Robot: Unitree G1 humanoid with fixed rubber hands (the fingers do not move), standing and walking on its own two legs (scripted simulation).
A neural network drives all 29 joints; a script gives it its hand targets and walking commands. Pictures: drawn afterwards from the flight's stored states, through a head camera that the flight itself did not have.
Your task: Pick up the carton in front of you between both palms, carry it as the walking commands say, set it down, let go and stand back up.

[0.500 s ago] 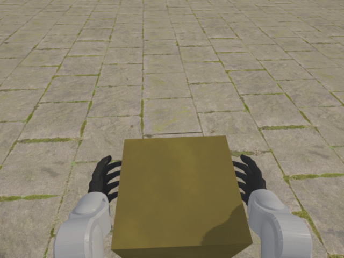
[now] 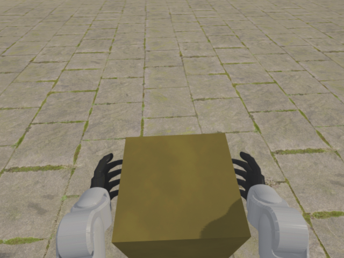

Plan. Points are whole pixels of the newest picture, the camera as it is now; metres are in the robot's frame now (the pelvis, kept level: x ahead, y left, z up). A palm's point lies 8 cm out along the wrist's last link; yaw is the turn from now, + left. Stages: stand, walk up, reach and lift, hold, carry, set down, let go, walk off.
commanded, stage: carry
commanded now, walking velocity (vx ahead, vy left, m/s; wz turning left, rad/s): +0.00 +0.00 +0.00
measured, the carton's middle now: (178, 203) +0.26 +0.00 +0.03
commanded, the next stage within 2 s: none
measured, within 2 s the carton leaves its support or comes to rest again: neither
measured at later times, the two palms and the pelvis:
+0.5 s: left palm (107, 177) +0.30 +0.16 +0.07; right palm (237, 179) +0.29 -0.14 +0.06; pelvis +0.04 +0.02 -0.01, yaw -2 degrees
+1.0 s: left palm (111, 187) +0.30 +0.16 +0.03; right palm (236, 188) +0.29 -0.14 +0.03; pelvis +0.00 +0.01 +0.00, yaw -2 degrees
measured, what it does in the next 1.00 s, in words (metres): stands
